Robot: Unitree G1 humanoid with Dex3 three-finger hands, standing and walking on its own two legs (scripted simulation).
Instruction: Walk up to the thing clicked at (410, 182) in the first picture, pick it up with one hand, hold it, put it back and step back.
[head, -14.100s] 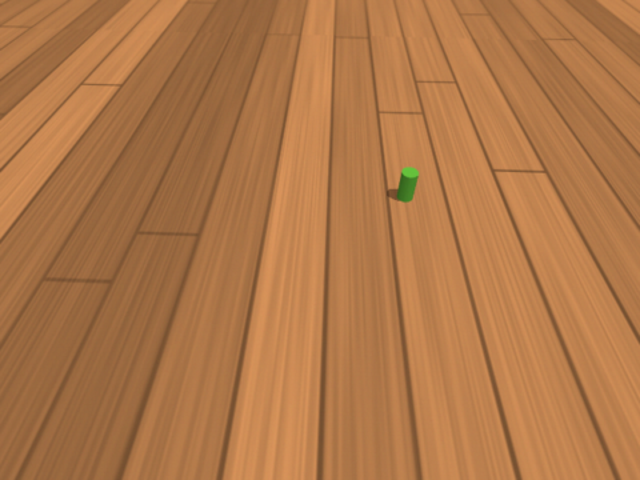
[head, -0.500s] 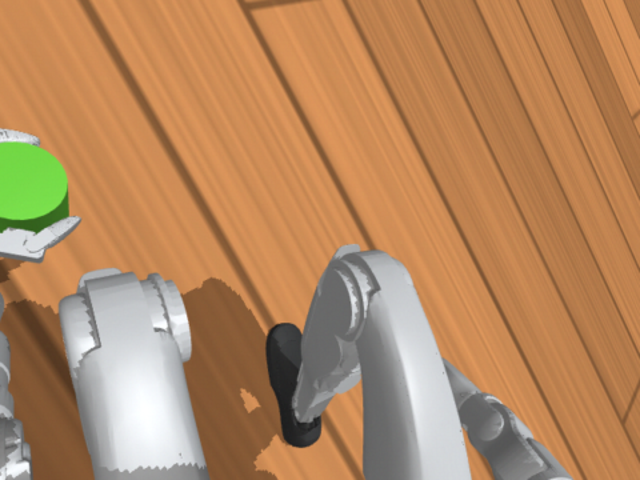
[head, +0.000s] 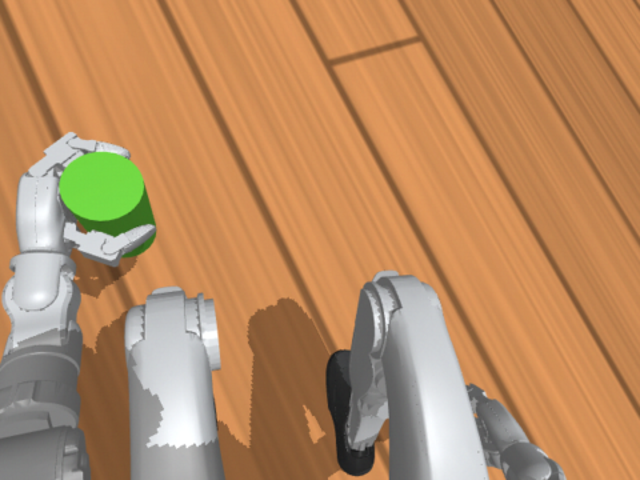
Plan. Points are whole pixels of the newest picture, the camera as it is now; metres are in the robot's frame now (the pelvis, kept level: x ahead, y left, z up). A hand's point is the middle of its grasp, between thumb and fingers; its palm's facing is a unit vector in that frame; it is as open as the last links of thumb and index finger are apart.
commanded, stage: settle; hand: left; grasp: from the side
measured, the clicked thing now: (116, 211) +0.42 +0.23 -0.10
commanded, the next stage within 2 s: lift in 0.78 s
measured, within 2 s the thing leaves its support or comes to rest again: neither
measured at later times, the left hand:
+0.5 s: hand (102, 175) +0.43 +0.23 -0.03, palm faces +0.10 -0.99 -0.05, open 10.6 cm
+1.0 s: hand (93, 164) +0.43 +0.23 +0.00, palm faces +0.11 -0.99 -0.05, open 10.6 cm
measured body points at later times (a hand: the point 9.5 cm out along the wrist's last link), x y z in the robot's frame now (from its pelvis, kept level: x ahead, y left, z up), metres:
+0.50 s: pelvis +0.01 -0.01 +0.03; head +0.21 +0.06 +0.42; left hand +0.42 +0.28 -0.02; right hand +0.15 -0.28 -0.08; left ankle +0.08 +0.13 -0.30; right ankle +0.11 -0.13 -0.30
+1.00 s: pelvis +0.01 -0.01 +0.04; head +0.21 +0.05 +0.44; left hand +0.42 +0.29 +0.00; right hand +0.15 -0.27 -0.08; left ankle +0.08 +0.13 -0.30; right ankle +0.11 -0.13 -0.30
